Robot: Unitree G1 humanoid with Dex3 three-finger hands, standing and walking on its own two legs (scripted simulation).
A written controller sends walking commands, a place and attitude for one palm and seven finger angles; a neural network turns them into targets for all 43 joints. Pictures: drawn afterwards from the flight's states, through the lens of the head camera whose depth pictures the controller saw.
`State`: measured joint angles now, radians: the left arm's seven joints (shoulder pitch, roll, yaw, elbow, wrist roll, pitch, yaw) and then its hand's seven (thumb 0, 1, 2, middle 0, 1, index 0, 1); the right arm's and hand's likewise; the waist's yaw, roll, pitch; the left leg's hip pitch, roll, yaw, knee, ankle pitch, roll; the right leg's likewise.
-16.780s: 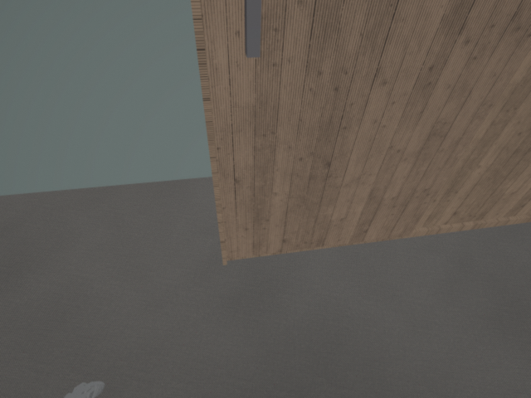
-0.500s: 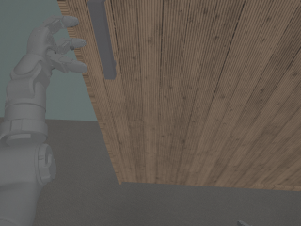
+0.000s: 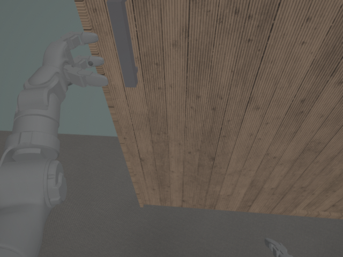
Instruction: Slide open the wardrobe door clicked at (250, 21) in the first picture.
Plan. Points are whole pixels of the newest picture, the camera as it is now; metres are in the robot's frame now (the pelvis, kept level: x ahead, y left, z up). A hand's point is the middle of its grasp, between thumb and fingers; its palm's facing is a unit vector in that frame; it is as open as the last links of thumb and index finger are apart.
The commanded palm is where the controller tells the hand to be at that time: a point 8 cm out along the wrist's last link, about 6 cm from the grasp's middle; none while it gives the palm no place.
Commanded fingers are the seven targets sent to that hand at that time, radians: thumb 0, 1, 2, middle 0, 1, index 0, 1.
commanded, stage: move the hooked fingers beside the handle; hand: left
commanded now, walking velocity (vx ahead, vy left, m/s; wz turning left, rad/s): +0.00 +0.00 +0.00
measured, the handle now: (127, 43) +0.52 +0.12 +0.27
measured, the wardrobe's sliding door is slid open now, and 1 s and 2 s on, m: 0.00 0.00 0.00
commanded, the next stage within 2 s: feel for the door with the fingertips in 1.34 s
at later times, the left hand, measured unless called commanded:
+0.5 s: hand (83, 56) +0.43 +0.19 +0.28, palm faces -0.04 -1.00 +0.01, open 14.0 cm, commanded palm +0.42 +0.24 +0.26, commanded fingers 0.00 -0.50 0.30 -0.30 -1.20 -0.30 -1.20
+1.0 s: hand (89, 57) +0.45 +0.19 +0.27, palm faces -0.03 -1.00 +0.01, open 14.0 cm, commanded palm +0.42 +0.23 +0.26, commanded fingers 0.00 -0.50 0.30 -0.30 -1.20 -0.30 -1.20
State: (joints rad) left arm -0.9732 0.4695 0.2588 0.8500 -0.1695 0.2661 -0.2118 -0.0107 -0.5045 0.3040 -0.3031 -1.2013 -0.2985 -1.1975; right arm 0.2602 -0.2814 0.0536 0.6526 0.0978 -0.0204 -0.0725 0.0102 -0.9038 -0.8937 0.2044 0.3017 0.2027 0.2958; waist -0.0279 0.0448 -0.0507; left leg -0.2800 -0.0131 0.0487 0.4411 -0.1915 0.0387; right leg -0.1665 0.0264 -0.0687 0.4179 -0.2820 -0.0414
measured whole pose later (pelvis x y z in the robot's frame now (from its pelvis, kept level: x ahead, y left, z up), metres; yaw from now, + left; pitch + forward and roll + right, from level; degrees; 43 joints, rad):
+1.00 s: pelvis -0.01 +0.01 +0.00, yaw +0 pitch +2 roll +0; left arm -1.01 0.45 0.26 0.86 -0.19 0.23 -0.23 -0.01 -0.51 0.30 -0.30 -1.20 -0.30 -1.20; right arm 0.28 -0.28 0.06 0.68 0.09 -0.05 -0.07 0.01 -0.90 -0.89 0.20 0.30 0.20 0.30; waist -0.03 0.04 -0.05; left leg -0.29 -0.02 0.05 0.44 -0.18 0.05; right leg -0.17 0.02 -0.06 0.42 -0.27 -0.03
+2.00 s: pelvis +0.01 -0.01 +0.00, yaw -1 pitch +2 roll +0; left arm -0.99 0.39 0.26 0.81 -0.16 0.23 -0.13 -0.01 -0.50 0.30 -0.30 -1.20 -0.30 -1.20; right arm 0.29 -0.26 0.05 0.69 0.09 -0.02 -0.07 0.01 -0.90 -0.89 0.20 0.30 0.20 0.30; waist -0.04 0.03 -0.05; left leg -0.26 0.00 0.06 0.43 -0.20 0.03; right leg -0.15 0.04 -0.05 0.41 -0.28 -0.05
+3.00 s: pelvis +0.01 +0.00 +0.00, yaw -1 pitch +2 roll +0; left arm -0.94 0.36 0.24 0.73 -0.17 0.23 -0.13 -0.01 -0.50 0.30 -0.30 -1.20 -0.30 -1.20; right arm 0.31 -0.27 0.04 0.68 0.09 -0.03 -0.06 0.01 -0.90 -0.89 0.20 0.30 0.20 0.30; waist -0.04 0.03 -0.06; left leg -0.26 -0.01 0.07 0.44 -0.21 0.04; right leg -0.15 0.03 -0.04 0.41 -0.28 -0.04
